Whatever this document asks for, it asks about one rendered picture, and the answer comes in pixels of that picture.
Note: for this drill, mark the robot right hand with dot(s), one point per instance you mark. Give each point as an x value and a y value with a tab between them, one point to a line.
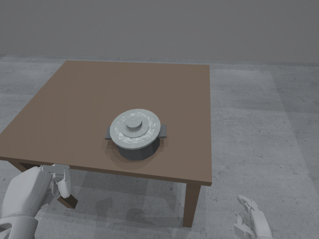
256	224

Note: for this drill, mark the table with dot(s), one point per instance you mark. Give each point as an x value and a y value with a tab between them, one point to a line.
67	120

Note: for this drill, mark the pot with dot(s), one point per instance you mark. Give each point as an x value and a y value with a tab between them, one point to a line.
142	153

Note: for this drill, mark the knob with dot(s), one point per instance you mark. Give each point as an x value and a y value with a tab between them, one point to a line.
134	122

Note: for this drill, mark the robot left hand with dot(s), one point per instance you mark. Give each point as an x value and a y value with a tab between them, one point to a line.
35	189

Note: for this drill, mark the left robot forearm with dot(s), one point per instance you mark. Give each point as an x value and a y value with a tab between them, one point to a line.
18	227

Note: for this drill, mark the lid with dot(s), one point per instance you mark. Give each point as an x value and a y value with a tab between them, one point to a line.
139	138

